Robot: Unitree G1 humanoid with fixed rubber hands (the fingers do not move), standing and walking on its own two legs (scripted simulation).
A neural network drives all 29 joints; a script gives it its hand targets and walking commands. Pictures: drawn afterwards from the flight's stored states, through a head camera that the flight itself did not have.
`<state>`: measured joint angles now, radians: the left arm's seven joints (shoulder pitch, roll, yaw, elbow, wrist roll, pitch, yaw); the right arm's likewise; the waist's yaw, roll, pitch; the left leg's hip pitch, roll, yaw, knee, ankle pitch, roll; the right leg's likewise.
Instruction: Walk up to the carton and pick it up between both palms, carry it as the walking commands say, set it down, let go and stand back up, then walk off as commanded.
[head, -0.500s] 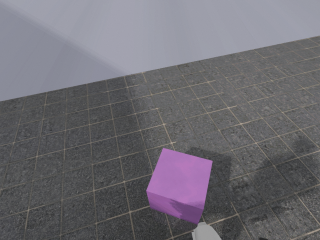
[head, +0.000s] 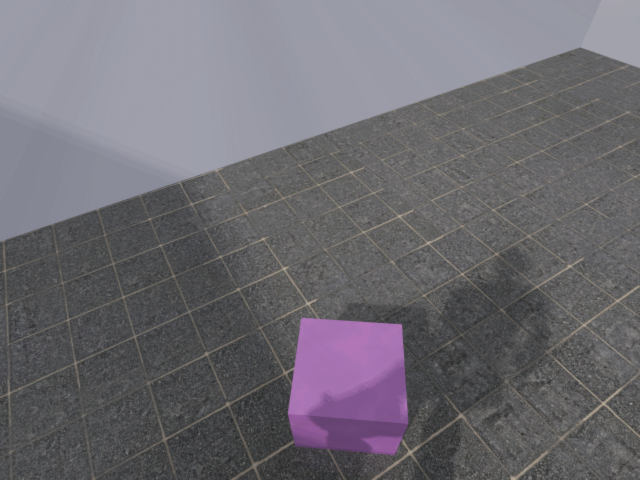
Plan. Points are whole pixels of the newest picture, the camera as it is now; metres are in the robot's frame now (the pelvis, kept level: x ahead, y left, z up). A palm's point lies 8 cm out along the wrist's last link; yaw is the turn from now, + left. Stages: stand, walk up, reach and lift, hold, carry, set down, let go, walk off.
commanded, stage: walk up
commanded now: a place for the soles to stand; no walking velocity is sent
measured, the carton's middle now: (347, 386) +0.51 -0.02 -0.62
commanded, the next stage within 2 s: stand in 1.86 s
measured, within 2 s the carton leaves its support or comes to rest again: neither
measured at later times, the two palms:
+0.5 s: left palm (144, 474) +0.16 +0.26 -0.09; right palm out of the picture +0.09 -0.26 -0.11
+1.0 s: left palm (153, 470) +0.17 +0.25 -0.08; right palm out of the picture +0.04 -0.26 -0.11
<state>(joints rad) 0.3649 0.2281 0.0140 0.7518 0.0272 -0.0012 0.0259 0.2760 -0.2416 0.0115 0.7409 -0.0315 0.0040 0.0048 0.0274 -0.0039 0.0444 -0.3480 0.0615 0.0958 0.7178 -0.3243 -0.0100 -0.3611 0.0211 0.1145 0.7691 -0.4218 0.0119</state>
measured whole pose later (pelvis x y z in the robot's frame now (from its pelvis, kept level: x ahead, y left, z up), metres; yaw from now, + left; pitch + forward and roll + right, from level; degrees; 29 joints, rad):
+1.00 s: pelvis +0.02 +0.01 +0.01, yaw -12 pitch -2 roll +2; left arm 0.29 0.27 -0.01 0.68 0.01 -0.01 0.02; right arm 0.26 -0.30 0.02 0.75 -0.02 0.04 0.01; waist -0.01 0.01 0.06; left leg -0.24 0.09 0.27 0.65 -0.36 0.01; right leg -0.35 0.06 0.25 0.71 -0.32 0.04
